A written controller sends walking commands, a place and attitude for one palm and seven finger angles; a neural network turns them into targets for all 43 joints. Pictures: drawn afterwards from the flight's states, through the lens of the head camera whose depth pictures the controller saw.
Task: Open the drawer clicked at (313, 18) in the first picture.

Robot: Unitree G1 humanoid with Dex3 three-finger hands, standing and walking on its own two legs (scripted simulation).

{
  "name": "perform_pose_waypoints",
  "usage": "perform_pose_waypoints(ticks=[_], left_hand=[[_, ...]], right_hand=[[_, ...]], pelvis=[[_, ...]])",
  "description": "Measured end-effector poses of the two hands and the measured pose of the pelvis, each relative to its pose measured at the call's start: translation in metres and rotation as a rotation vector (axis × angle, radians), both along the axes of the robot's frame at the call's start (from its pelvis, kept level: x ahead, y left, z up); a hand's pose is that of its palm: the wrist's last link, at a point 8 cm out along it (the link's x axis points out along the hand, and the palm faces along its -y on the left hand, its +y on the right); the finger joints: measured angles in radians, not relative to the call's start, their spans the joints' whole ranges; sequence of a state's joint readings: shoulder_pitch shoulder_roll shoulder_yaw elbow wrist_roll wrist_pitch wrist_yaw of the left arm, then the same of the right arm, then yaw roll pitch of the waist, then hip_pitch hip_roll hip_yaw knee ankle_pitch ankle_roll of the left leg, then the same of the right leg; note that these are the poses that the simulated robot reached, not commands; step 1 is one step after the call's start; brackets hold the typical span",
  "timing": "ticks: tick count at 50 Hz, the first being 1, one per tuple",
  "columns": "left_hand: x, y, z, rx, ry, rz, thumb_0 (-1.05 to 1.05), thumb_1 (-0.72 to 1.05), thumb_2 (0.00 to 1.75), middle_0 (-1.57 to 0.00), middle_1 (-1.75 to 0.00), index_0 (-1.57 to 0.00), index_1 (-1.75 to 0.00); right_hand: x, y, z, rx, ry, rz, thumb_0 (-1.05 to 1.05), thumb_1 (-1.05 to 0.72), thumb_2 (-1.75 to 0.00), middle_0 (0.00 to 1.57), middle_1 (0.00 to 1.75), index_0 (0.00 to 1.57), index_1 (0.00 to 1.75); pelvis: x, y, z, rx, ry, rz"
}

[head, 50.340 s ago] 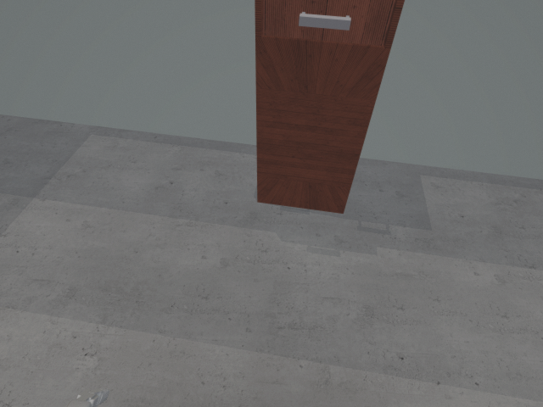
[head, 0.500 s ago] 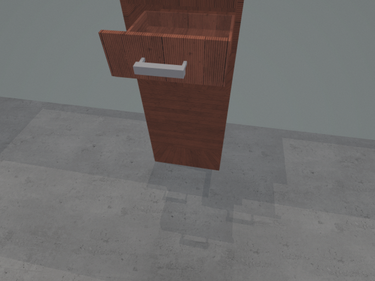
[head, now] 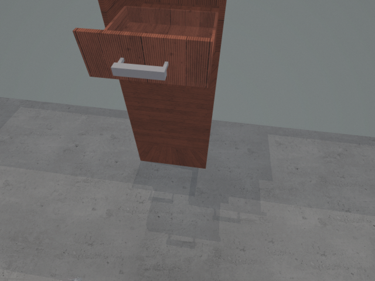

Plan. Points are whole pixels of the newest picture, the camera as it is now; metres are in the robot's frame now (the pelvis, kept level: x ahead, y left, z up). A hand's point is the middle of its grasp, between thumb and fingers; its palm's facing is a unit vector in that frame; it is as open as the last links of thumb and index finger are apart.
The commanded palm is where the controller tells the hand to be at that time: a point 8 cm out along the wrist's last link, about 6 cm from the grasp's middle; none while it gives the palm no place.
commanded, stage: look to check the result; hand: left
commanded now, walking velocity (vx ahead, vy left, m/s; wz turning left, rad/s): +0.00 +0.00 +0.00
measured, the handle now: (141, 67) +0.64 +0.15 +0.11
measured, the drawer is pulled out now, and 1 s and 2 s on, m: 0.24 0.24 0.24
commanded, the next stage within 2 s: stand and wait in 0.48 s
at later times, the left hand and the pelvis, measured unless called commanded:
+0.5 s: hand out of the picture +0.10 +0.25 -0.15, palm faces -0.02 -0.94 -0.35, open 7.4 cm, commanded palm none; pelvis +0.03 +0.00 +0.00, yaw +0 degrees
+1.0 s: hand out of the picture +0.12 +0.25 -0.16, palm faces -0.02 -0.94 -0.33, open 7.4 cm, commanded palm none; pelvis +0.04 +0.00 +0.00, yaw +0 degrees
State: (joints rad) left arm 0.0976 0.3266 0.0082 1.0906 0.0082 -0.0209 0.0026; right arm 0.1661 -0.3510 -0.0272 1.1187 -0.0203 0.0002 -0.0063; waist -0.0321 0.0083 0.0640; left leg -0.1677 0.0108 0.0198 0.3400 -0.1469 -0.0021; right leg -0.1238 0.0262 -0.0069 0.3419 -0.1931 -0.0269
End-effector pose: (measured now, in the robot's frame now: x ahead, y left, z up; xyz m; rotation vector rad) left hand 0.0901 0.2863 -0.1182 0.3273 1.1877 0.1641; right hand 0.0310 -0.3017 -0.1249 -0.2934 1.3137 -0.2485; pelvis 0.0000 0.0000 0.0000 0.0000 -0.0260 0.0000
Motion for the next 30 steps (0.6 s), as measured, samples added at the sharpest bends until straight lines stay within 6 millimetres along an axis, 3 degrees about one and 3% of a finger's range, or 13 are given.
perform_pose_waypoints(ticks=[6,17,30], left_hand=[[0.007,0.001,0.001,0.007,0.012,0.004,0.00,0.90,0.89,-0.21,-0.30,-0.20,-0.30],[0.010,0.004,0.003,0.020,0.025,0.027,0.00,0.90,0.89,-0.21,-0.30,-0.20,-0.30],[0.009,0.005,0.000,0.015,0.041,0.048,0.00,0.90,0.89,-0.21,-0.30,-0.20,-0.30]], right_hand=[[0.010,0.005,-0.002,0.013,0.010,0.003,0.00,-0.91,-0.90,0.21,0.29,0.20,0.30],[0.049,0.015,-0.005,0.041,-0.043,0.037,0.00,-0.91,-0.90,0.21,0.29,0.20,0.30],[0.077,0.011,0.002,0.018,-0.077,0.059,0.00,-0.91,-0.90,0.21,0.29,0.20,0.30]], pelvis=[[0.008,-0.001,0.001,0.000,0.002,0.001],[0.020,-0.001,0.002,0.002,0.006,0.004],[0.031,-0.001,0.002,0.003,0.009,0.007]])
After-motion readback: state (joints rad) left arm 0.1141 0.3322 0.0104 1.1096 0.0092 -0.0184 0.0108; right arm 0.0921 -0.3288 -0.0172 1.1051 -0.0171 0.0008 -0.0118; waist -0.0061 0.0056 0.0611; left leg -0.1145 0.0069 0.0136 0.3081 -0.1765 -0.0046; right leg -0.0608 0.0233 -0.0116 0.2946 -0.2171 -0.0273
